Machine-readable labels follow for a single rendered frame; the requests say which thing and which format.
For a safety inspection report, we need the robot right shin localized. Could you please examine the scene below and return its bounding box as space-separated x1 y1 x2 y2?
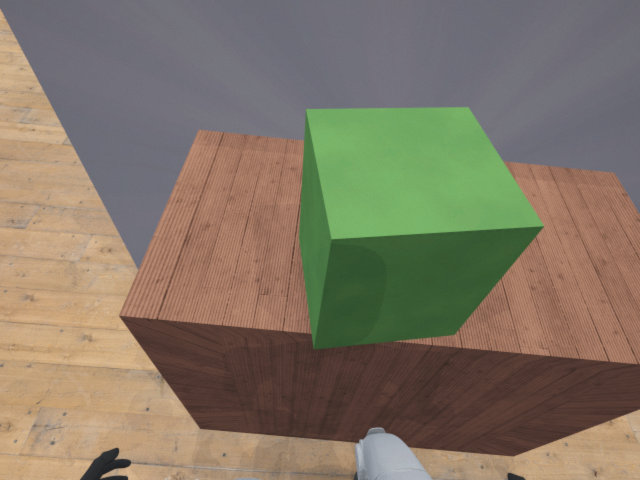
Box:
366 428 386 436

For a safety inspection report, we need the right robot thigh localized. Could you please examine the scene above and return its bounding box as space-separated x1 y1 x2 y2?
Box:
355 433 432 480

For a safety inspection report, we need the robot left hand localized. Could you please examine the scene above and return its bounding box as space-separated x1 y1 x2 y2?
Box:
80 448 131 480

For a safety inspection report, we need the carton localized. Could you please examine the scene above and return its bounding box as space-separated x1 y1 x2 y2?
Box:
299 107 544 349

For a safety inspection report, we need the pedestal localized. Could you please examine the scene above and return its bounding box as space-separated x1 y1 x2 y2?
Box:
119 130 640 457

